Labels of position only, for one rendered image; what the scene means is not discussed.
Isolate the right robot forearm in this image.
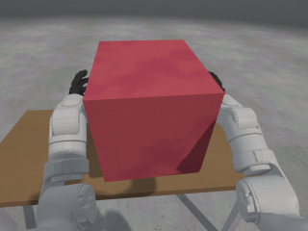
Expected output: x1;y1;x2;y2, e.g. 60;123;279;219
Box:
216;94;299;212

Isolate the robot right upper arm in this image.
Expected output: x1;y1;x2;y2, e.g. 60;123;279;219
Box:
236;174;308;231

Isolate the carton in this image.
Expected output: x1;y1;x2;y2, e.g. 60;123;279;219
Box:
83;39;225;182

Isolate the right robot hand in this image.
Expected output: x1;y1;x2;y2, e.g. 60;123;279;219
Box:
208;71;225;93

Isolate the robot left upper arm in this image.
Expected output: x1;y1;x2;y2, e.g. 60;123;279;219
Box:
24;183;98;231

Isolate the left robot forearm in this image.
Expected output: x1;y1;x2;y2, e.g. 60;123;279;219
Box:
36;93;90;225

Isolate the left robot hand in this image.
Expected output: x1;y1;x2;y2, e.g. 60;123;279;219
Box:
69;69;89;96

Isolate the table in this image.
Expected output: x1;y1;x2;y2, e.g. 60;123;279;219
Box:
0;110;262;231

